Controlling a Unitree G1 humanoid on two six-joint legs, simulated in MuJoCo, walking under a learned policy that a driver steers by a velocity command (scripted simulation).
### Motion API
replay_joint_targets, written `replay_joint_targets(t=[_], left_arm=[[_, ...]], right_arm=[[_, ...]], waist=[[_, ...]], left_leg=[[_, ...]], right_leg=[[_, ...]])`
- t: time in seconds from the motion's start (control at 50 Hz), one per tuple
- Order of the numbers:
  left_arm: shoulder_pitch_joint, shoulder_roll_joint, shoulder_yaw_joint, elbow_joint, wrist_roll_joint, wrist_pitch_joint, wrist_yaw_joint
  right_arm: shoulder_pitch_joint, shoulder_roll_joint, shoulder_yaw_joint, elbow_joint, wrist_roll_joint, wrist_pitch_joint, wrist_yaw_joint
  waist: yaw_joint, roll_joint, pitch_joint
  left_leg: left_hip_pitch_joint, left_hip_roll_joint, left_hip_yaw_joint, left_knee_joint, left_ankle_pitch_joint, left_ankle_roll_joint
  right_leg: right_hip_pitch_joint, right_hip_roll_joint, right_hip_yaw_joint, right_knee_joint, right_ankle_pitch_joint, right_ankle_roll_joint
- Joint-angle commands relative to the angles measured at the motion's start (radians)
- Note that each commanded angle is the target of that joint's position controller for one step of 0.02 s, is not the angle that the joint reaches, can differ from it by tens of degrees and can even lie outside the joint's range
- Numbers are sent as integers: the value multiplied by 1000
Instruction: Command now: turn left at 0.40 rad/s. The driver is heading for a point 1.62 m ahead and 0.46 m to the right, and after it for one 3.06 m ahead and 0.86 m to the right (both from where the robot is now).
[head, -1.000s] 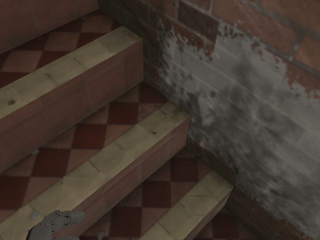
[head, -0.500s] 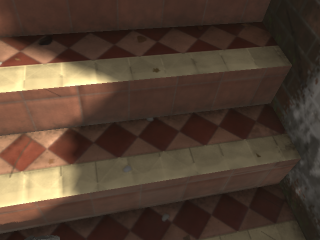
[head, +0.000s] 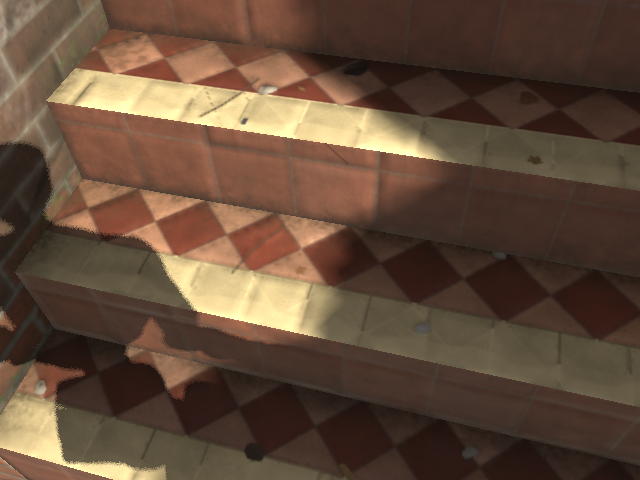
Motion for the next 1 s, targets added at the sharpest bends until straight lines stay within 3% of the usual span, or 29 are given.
replay_joint_targets(t=[0.02, 0.06, 0.08, 0.12, 0.18, 0.2, 0.22, 0.26, 0.28, 0.32, 0.36, 0.42, 0.48, 0.54, 0.62, 0.66, 0.68, 0.7, 0.72, 0.74, 0.76, 0.78, 0.8, 0.84, 0.86, 0.88, 0.9, 0.94, 1.0], left_arm=[[24, 81, 8, -57, -10, -13, 8], [-18, 20, -19, -51, -15, -26, -15], [-29, 54, -10, -54, -26, -28, -27], [41, 161, 28, -44, -43, -26, -39], [90, 221, 52, -29, -69, -45, -47], [61, 192, 43, -37, -67, -57, -49], [8, 146, 33, -74, -62, -71, -52], [-27, 128, 30, -87, -64, -76, -50], [-10, 168, 52, -68, -70, -60, -45], [85, 153, 59, -30, -61, -14, -32], [66, 138, 51, -40, -55, 5, -32], [-15, 113, 39, -89, -60, 10, -51], [-68, 91, 23, -122, -59, 7, -70], [-92, 121, 27, -150, -63, 0, -91], [-59, 127, 28, -135, -68, -22, -102], [91, 138, 41, -57, -69, -30, -100], [264, 197, 74, 11, -67, -37, -87], [461, 283, 101, 61, -58, -44, -84], [452, 419, 113, 38, -50, -83, -91], [430, 331, 97, 14, -53, -101, -96], [385, 271, 76, 27, -39, -103, -86], [308, 219, 53, 12, -28, -100, -78], [238, 192, 34, 4, -13, -95, -72], [192, 173, 6, 16, 4, -98, -52], [274, 180, 3, 68, 0, -97, -52], [336, 168, -5, 106, 3, -98, -52], [369, 143, -15, 135, 11, -101, -57], [408, 94, -38, 211, 15, -96, -60], [381, 87, -51, 263, -12, -79, -29]], right_arm=[[-130, 37, 32, -103, -6, -40, 3], [-71, 109, 66, -61, -21, -43, 16], [-78, 109, 67, -51, -20, -48, 20], [-76, 16, 34, -24, -9, -51, 15], [-13, -53, 12, 12, -6, -56, 3], [19, -82, 5, 15, -11, -58, -3], [64, -144, -13, 55, -31, -54, -7], [12, -98, -6, 38, -64, -48, -11], [-43, -45, 13, -4, -78, -63, -11], [-173, -17, 24, -25, -45, -87, -6], [-166, -14, 25, -11, -22, -97, -9], [-108, -42, 17, 10, -38, -92, -17], [-60, -97, -2, 25, -33, -97, -10], [-59, -143, -21, 36, -18, -130, 10], [-82, -175, -36, 55, -12, -167, 46], [-141, -159, -30, 51, -13, -163, 54], [-150, -96, -10, 43, -30, -164, 52], [-238, -35, 14, -22, -45, -174, 51], [-267, 74, 50, -125, -36, -207, 53], [-285, -16, 39, -107, 3, -244, 65], [-269, -61, 32, -96, 17, -260, 79], [-259, -71, 35, -81, -15, -254, 79], [-231, -45, 43, -64, -46, -242, 80], [-158, -14, 54, -25, -48, -213, 95], [-96, 39, 66, 21, -23, -196, 95], [-85, 77, 79, 25, 10, -178, 91], [-127, 113, 96, -12, 35, -171, 86], [-235, 176, 138, -112, 49, -178, 77], [-428, 188, 192, -237, 18, -188, 110]], waist=[[42, -102, -90], [-2, -166, -128], [4, -228, -100], [35, -273, -29], [10, -249, -18], [-12, -216, -66], [-12, -24, -110], [-31, 231, -108], [-20, 154, -89], [53, 63, -78], [34, 54, -77], [-11, 56, -92], [-53, 74, -128], [-50, 102, -94], [-19, 94, -37], [68, 34, -73], [137, -36, -114], [224, -229, -86], [142, -453, -111], [190, -264, -153], [144, -221, -75], [101, -135, -13], [52, -98, 22], [-2, -103, 9], [18, -164, -16], [31, -135, 3], [41, -138, 60], [28, -184, 152], [0, -87, 160]], left_leg=[[-26, 15, 12, -229, -3, -29], [190, 90, 49, -595, -100, -26], [280, 93, 114, -740, -159, -18], [341, 42, 163, -932, -128, 7], [475, 36, 111, -1171, 80, 103], [585, 96, 78, -1159, 151, 131], [646, 177, 26, -1064, 252, 191], [624, 445, -169, -1208, 475, 373], [581, 487, -180, -1233, 568, 415], [578, 413, -35, -1202, 566, 345], [601, 376, 57, -1198, 603, 323], [644, 377, 130, -1181, 620, 330], [633, 415, 151, -1232, 342, 320], [596, 445, 137, -1312, 9, 290], [576, 431, 205, -1283, -40, 249], [499, 376, 311, -1108, 123, 208], [420, 300, 393, -853, 290, 168], [31, 244, 394, -399, 23, 101], [-433, 34, 241, -53, -290, 35], [-543, 112, 62, 18, -201, 64], [-588, 150, 82, -5, -97, 88], [-529, 194, 91, -88, 13, 99], [-461, 209, 104, -91, 83, 89], [-289, 188, 149, -78, 206, 87], [-323, 127, 213, 236, 124, 77], [-452, 103, 161, 430, 67, 87], [-592, 72, 102, 555, 8, 101], [-902, 65, 56, 768, -117, 145], [-744, 78, 229, 343, -14, 162]], right_leg=[[147, -192, 212, -187, 84, -186], [116, -174, 210, -222, -19, -158], [77, -167, 225, -242, -38, -155], [58, -193, 302, -219, -59, -172], [26, -204, 407, -179, 124, -140], [-44, -193, 400, -129, 198, -102], [-165, -113, 261, -26, 173, -41], [-368, 31, 51, 393, -273, 66], [-401, -10, 107, 619, -355, 98], [-441, -58, 156, 753, -250, 133], [-471, -72, 133, 757, -137, 169], [-481, -86, 74, 648, -78, 186], [-410, -106, 40, 515, -85, 155], [-350, -113, 19, 415, -127, 97], [-216, -86, -49, 253, -232, 17], [0, -12, -136, 121, -109, -25], [192, 58, -155, 64, -143, -65], [456, -73, 134, 22, -82, -169], [584, -311, 828, -210, -187, -374], [641, -378, 870, -311, -389, -402], [593, -383, 752, -294, -286, -354], [463, -358, 600, -263, -131, -300], [351, -314, 481, -236, 9, -270], [166, -234, 266, -238, 324, -203], [173, -251, 228, -210, 436, -216], [180, -269, 201, -181, 434, -211], [175, -268, 164, -170, 397, -187], [267, -303, 138, -175, 409, -122], [67, -196, -39, -287, 523, 31]])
